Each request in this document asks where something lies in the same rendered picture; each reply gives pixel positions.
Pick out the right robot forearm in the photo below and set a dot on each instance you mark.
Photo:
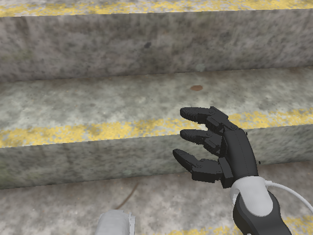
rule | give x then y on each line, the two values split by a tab
256	210

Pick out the robot right hand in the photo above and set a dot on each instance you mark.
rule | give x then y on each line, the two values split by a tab
222	139

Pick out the robot left thigh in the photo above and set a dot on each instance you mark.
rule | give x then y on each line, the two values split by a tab
116	222

